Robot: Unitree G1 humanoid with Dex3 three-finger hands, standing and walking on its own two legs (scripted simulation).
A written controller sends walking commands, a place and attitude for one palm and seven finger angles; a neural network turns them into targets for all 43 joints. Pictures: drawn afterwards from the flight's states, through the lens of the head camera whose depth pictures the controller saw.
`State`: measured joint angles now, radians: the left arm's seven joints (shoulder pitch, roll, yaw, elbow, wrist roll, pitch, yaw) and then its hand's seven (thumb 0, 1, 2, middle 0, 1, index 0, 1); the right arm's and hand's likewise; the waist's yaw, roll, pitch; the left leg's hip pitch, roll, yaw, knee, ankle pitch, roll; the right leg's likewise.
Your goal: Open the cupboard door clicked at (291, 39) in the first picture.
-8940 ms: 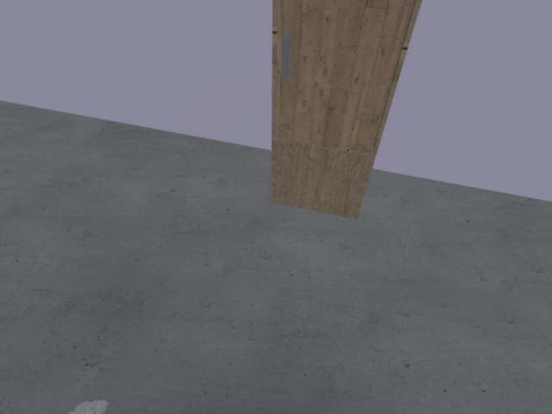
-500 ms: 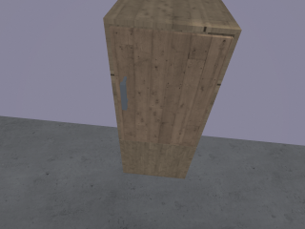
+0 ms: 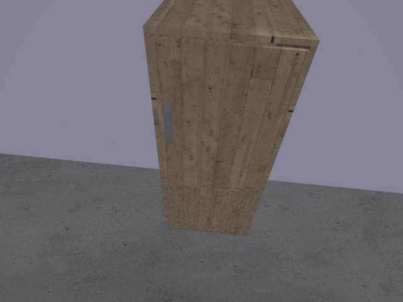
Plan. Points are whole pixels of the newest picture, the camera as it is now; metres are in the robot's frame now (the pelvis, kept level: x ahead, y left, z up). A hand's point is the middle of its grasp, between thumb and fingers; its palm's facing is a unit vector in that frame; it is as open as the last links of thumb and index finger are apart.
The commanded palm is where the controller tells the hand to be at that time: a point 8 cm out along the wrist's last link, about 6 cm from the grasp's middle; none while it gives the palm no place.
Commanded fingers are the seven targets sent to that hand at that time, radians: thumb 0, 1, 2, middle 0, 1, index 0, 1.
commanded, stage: look again from close up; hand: left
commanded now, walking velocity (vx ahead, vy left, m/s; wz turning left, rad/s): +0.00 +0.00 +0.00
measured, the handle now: (169, 122) +0.62 +0.14 +0.01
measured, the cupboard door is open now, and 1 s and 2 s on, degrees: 0 0 0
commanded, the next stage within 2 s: shuffle to correct the standing spot in 0.30 s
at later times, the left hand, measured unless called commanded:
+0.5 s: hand out of the picture -0.15 +0.16 -0.18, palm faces +0.15 -0.97 -0.17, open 7.4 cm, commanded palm none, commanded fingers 0.00 0.90 0.90 -0.20 -0.30 -0.20 -0.30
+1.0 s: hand out of the picture +0.03 +0.17 -0.16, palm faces -0.09 -0.98 -0.19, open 7.4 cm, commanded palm none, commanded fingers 0.00 0.90 0.90 -0.20 -0.30 -0.20 -0.30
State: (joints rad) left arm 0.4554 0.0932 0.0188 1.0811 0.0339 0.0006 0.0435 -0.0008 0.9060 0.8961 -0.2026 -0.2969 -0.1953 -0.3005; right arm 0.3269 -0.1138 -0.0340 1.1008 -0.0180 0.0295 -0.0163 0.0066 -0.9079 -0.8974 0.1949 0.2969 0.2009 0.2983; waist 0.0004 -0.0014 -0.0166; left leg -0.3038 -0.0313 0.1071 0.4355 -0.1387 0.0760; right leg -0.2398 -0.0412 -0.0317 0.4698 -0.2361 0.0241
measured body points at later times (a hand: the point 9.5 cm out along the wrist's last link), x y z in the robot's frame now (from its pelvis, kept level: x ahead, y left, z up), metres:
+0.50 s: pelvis -0.05 +0.02 +0.00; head -0.09 +0.02 +0.44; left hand -0.15 +0.22 -0.17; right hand -0.01 -0.22 -0.15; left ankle +0.00 +0.08 -0.70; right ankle +0.03 -0.14 -0.73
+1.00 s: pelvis -0.07 +0.00 +0.00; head -0.08 +0.00 +0.45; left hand +0.03 +0.22 -0.14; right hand -0.20 -0.19 -0.15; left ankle -0.06 +0.11 -0.74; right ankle -0.09 -0.12 -0.74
